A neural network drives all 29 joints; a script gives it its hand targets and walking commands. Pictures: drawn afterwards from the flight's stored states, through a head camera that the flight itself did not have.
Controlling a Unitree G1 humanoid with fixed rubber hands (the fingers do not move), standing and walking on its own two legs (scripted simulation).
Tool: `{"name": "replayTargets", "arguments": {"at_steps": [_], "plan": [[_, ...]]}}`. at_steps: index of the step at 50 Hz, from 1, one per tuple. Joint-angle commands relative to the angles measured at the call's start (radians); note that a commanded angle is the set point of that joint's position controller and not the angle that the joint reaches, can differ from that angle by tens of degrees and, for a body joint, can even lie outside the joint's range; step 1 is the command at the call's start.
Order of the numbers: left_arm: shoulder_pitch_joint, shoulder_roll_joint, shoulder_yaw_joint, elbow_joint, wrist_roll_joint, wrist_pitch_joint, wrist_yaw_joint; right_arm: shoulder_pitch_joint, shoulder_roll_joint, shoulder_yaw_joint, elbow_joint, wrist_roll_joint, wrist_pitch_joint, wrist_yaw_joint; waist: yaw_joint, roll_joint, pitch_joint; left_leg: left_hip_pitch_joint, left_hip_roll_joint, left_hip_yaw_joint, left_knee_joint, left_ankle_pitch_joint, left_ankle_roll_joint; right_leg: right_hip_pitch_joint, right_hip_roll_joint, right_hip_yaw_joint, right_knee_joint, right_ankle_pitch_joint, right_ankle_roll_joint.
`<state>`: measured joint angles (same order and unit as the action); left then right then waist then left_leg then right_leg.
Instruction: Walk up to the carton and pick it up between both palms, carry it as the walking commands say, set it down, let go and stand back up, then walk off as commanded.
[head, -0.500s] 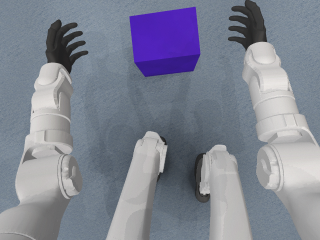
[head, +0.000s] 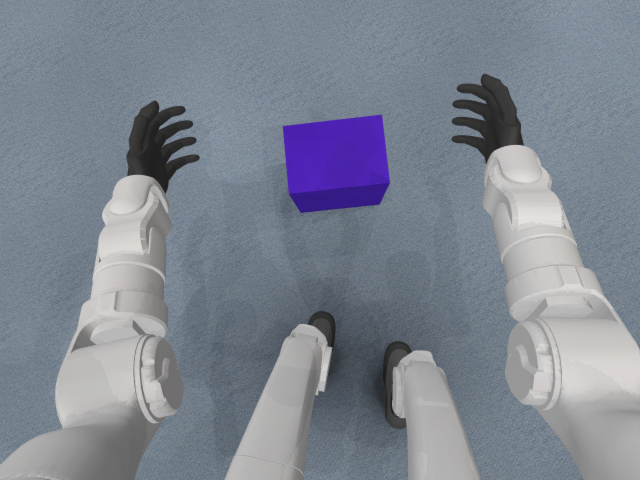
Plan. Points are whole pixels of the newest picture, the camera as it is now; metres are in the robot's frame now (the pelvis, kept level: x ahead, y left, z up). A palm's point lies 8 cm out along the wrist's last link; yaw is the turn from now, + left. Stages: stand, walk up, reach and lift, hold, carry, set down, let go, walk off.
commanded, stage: let go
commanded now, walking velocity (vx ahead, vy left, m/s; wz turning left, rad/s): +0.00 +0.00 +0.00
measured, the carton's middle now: (336, 169) +0.57 +0.11 -0.55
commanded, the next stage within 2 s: stand in 1.30 s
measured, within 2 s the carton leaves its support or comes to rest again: neither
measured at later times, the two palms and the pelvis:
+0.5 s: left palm (111, 261) +0.30 +0.28 -0.01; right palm (574, 258) +0.37 -0.16 -0.03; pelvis +0.05 +0.01 +0.07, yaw +1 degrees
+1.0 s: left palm (140, 347) +0.24 +0.20 +0.05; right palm out of the picture +0.25 -0.26 +0.04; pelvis +0.08 -0.04 +0.11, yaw +1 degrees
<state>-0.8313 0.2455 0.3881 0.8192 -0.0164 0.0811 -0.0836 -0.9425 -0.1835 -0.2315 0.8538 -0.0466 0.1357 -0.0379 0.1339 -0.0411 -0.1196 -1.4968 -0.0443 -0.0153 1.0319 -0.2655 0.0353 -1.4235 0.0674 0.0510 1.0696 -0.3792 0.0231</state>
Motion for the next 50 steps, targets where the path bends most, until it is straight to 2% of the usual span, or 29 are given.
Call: {"name": "replayTargets", "arguments": {"at_steps": [1,6,11,14,16,20,23,26,30,36,39,43,50], "plan": [[-0.141,0.077,0.027,-0.062,0.040,-0.030,0.009,-0.172,-0.070,-0.015,-0.053,-0.023,-0.034,0.008,0.024,0.009,-0.703,0.713,0.028,-0.006,-0.088,0.364,-0.071,0.140,0.022,-0.068,-0.120,0.083,0.012],[-0.043,0.109,0.043,-0.081,0.082,-0.045,-0.003,-0.072,-0.039,0.005,-0.088,-0.055,-0.040,-0.014,0.032,0.010,-0.813,0.833,0.023,-0.006,-0.088,0.489,-0.066,0.240,0.024,-0.055,-0.155,0.173,0.020],[0.182,0.156,-0.040,-0.261,0.067,-0.038,-0.046,0.153,0.011,0.042,-0.319,-0.056,-0.029,-0.072,0.022,0.016,-0.978,1.027,0.019,-0.011,-0.115,0.610,-0.036,0.423,0.031,-0.041,-0.199,0.276,0.032],[0.311,0.159,-0.102,-0.389,0.053,-0.024,-0.065,0.291,0.034,0.061,-0.461,-0.047,-0.017,-0.091,0.011,0.036,-0.929,1.127,0.022,-0.023,-0.170,0.587,-0.030,0.485,0.030,-0.040,-0.248,0.247,0.031],[0.378,0.135,-0.130,-0.436,0.038,-0.018,-0.073,0.354,0.038,0.074,-0.509,-0.037,-0.018,-0.086,0.000,0.050,-0.835,1.170,0.027,-0.033,-0.211,0.525,-0.033,0.496,0.025,-0.042,-0.281,0.193,0.023],[0.526,0.109,-0.170,-0.435,0.015,-0.024,-0.068,0.492,0.013,0.073,-0.498,-0.039,-0.043,-0.056,-0.043,0.056,-0.598,1.212,0.032,-0.051,-0.294,0.352,-0.047,0.547,0.012,-0.048,-0.355,0.083,0.002],[0.640,0.090,-0.207,-0.413,0.014,-0.038,-0.056,0.606,0.009,0.092,-0.438,-0.031,-0.063,-0.033,-0.056,0.073,-0.437,1.242,0.037,-0.058,-0.342,0.301,-0.056,0.587,0.000,-0.056,-0.399,0.047,-0.009],[0.754,0.064,-0.245,-0.416,0.009,-0.056,-0.037,0.717,0.004,0.110,-0.402,-0.015,-0.089,-0.015,-0.063,0.091,-0.331,1.298,0.044,-0.054,-0.381,0.360,-0.066,0.650,-0.007,-0.060,-0.444,0.078,-0.015],[0.881,0.043,-0.282,-0.434,-0.002,-0.078,-0.003,0.852,-0.015,0.124,-0.385,0.002,-0.125,0.003,-0.078,0.099,-0.258,1.380,0.046,-0.050,-0.422,0.493,-0.075,0.779,-0.010,-0.051,-0.510,0.194,-0.015],[0.990,0.038,-0.301,-0.462,0.007,-0.094,0.023,0.987,-0.041,0.136,-0.418,0.026,-0.153,0.033,-0.087,0.061,-0.154,1.453,0.034,-0.030,-0.503,0.557,-0.072,0.986,-0.014,-0.026,-0.603,0.349,-0.005],[1.020,0.053,-0.307,-0.472,0.001,-0.084,0.020,1.045,-0.051,0.146,-0.454,0.039,-0.144,0.046,-0.101,0.021,-0.098,1.471,0.021,-0.013,-0.549,0.504,-0.058,1.085,-0.026,-0.012,-0.643,0.415,0.005],[1.050,0.072,-0.306,-0.474,0.001,-0.058,0.011,1.107,-0.059,0.164,-0.489,0.045,-0.114,0.057,-0.111,-0.022,-0.009,1.461,-0.004,0.011,-0.594,0.370,-0.037,1.183,-0.055,0.021,-0.682,0.474,0.010],[1.055,0.078,-0.306,-0.472,0.010,-0.008,0.003,1.122,-0.064,0.189,-0.514,0.063,-0.064,0.079,-0.117,-0.010,0.105,1.460,-0.021,0.029,-0.609,0.237,-0.025,1.219,-0.082,0.044,-0.708,0.433,0.006]]}}
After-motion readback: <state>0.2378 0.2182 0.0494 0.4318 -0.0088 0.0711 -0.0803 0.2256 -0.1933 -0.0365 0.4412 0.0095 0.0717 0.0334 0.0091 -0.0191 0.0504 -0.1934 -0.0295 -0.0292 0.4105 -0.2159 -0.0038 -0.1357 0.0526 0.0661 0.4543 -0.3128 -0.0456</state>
